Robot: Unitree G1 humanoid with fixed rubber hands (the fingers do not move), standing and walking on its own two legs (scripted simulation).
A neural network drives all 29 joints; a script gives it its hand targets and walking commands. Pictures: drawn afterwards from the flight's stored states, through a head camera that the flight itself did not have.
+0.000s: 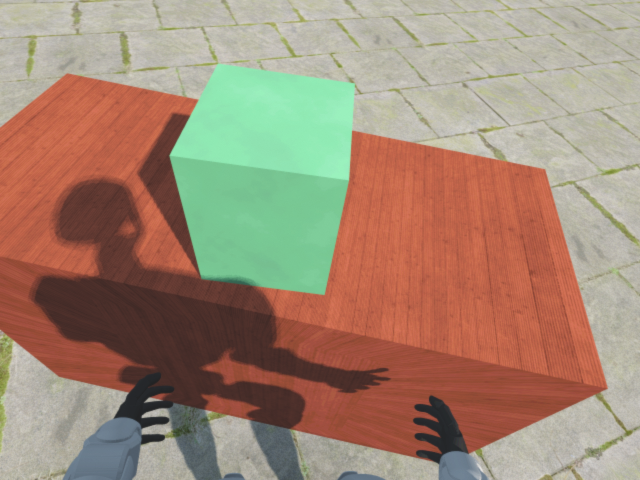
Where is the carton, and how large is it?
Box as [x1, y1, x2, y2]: [169, 64, 354, 294]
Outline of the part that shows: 217,64 169,155 201,278 324,294 348,182 354,83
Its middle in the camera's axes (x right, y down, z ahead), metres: -0.07 -0.09 +0.59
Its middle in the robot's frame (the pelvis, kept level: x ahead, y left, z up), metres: +0.53 +0.05 +0.05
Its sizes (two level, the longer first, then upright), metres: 0.210 0.200 0.250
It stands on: a pedestal, 0.68 m high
